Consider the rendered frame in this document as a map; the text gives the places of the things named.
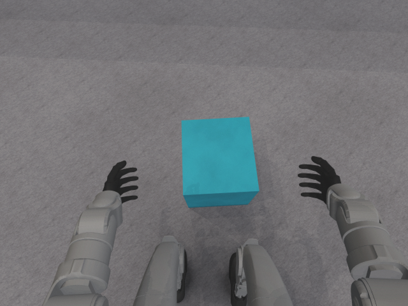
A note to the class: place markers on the carton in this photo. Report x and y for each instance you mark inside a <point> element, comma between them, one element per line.
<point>218,163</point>

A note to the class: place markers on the robot right forearm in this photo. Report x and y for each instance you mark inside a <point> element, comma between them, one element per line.
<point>371,252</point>

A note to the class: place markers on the right robot hand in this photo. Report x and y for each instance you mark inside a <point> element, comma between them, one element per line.
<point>326,178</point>

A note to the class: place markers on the left robot hand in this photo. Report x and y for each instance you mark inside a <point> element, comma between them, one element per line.
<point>114,181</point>

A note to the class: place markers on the left robot upper arm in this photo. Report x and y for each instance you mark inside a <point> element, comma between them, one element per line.
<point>90,299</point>

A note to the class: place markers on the robot thigh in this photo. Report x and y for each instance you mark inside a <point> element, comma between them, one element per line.
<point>159,284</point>
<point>264,283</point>

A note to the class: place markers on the robot left thigh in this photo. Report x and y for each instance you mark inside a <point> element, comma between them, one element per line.
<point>159,284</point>

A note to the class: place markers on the right robot upper arm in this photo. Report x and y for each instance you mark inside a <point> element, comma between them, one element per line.
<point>379,292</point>

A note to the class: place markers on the robot right thigh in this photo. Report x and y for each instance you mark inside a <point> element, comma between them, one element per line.
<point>264,283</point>

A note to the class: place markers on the robot left forearm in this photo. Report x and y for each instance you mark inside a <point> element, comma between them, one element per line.
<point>85,268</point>

